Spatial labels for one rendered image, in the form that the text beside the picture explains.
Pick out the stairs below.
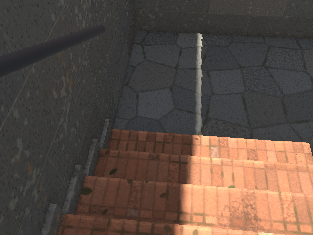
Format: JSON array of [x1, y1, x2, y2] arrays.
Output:
[[58, 128, 313, 235]]

